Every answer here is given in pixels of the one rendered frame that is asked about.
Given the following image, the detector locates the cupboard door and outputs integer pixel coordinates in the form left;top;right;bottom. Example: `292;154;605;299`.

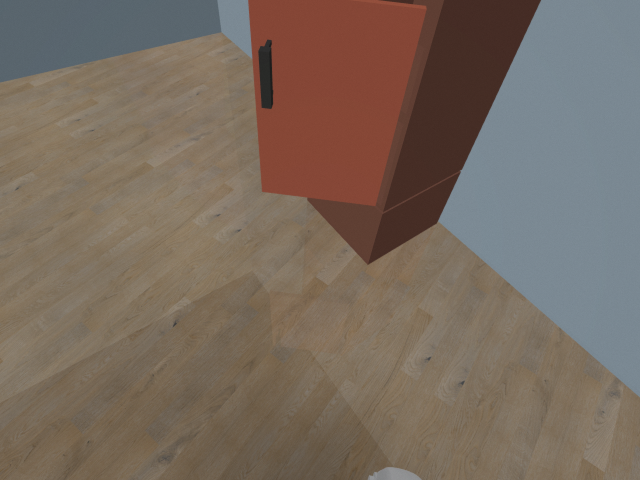
248;0;427;206

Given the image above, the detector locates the handle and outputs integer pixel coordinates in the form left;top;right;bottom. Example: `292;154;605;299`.
258;40;273;109

